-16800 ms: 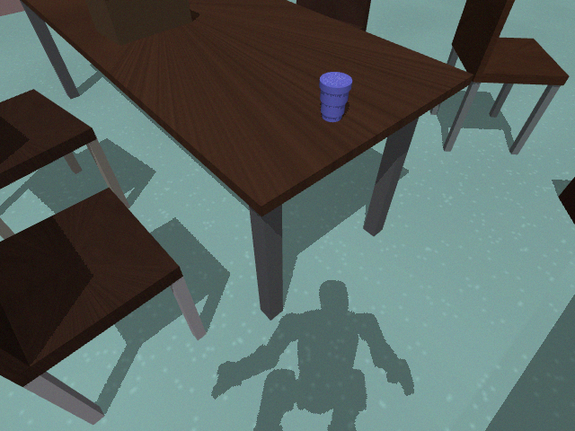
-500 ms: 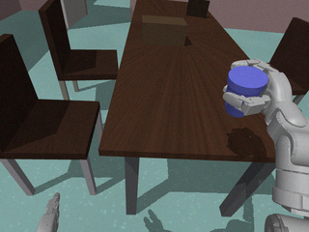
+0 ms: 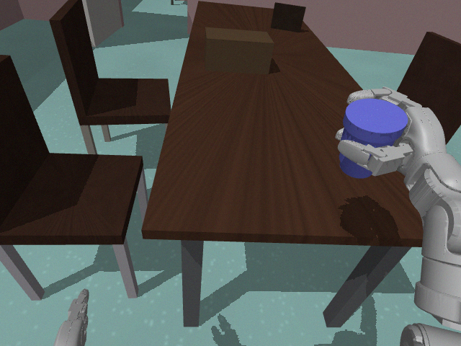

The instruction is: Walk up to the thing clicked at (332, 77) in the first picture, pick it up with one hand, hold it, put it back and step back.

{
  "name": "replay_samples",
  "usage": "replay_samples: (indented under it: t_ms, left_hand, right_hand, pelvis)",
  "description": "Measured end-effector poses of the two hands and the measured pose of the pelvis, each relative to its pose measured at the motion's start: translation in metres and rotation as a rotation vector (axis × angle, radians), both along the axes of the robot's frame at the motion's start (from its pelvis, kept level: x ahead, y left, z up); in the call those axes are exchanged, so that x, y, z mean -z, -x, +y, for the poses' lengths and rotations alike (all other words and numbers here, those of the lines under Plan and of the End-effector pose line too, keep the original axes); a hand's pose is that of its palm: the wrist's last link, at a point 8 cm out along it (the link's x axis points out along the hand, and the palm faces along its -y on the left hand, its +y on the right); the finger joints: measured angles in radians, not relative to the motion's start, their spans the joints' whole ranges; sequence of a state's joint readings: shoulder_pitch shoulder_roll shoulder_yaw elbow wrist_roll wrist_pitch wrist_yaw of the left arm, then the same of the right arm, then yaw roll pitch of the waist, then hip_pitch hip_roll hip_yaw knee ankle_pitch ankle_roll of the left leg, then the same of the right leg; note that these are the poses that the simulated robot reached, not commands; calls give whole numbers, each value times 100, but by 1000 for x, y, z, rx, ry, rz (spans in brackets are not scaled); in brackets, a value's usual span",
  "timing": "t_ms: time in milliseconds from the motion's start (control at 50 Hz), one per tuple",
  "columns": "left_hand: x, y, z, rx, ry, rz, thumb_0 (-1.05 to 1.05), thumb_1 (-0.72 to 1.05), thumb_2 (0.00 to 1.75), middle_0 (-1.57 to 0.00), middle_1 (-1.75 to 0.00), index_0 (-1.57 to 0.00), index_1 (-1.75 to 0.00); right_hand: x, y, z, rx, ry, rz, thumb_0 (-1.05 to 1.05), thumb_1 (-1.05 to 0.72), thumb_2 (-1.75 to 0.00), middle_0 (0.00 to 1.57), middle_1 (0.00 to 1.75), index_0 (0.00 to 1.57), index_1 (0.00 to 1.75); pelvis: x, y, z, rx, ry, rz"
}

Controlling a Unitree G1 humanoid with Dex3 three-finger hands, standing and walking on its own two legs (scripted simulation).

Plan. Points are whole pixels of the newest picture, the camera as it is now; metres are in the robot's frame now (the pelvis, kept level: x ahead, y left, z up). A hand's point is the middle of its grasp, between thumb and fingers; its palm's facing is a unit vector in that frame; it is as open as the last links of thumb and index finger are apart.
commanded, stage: hold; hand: right
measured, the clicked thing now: (365, 142) +0.33 -0.17 +0.26
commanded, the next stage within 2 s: none
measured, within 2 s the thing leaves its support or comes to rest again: neither
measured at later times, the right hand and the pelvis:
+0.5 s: hand (367, 132) +0.33 -0.16 +0.28, palm faces +0.03 +1.00 -0.05, open 9.8 cm; pelvis +0.00 +0.00 +0.00, yaw +0 degrees
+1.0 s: hand (360, 130) +0.33 -0.16 +0.28, palm faces +0.02 +1.00 -0.05, open 9.8 cm; pelvis +0.00 +0.01 +0.00, yaw +0 degrees
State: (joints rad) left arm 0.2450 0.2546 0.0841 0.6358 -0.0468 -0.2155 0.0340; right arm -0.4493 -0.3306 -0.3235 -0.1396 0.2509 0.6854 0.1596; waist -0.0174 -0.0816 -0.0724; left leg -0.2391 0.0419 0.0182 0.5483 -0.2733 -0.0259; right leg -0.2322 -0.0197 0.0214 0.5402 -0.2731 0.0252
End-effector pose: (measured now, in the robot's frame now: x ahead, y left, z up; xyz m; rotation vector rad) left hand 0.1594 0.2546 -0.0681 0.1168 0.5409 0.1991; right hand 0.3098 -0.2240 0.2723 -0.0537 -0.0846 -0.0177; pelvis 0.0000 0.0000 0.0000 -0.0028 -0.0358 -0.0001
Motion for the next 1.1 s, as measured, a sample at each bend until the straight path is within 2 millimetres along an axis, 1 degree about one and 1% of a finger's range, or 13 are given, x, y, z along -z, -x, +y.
replay_samples:
  t_ms: [100, 200, 480, 700, 920, 1100]
  left_hand:
    - [0, -1, 3, -3, -6, 2, -1, -54, 6, -5, -4, -4, -5]
    - [1, -1, 2, 5, -1, 5, -1, -54, 6, -5, -4, -4, -5]
    - [3, 0, 0, 18, 12, -6, -1, -53, 6, -5, -4, -4, -5]
    - [3, 1, 4, 15, 6, 3, -1, -54, 6, -5, -4, -4, -5]
    - [2, 2, 4, 14, 10, -9, -1, -53, 6, -5, -4, -4, -5]
    - [5, 4, 0, 23, 20, 4, -1, -54, 6, -5, -4, -4, -5]
  right_hand:
    - [-2, 2, 2, -4, -1, 3, 0, 32, -105, 83, 102, 72, 97]
    - [0, 1, 3, 1, -2, 20, 0, 32, -105, 83, 102, 72, 97]
    - [-9, 4, 5, 8, 2, 1, 0, 32, -105, 83, 102, 72, 97]
    - [-3, 1, 11, 10, -9, 29, 0, 32, -105, 83, 102, 72, 97]
    - [-12, 2, 16, 2, -1, -4, 0, 32, -105, 83, 102, 72, 97]
    - [-7, 2, 10, 21, -7, 28, 0, 32, -105, 83, 102, 72, 97]
  pelvis:
    - [0, 0, 0, 1, 0, -1]
    - [0, 1, 1, 0, 1, 0]
    - [0, 2, 4, 3, 2, 0]
    - [0, 2, 5, 3, 3, -2]
    - [0, 3, 6, 2, 3, -1]
    - [0, 4, 5, 2, 3, -5]
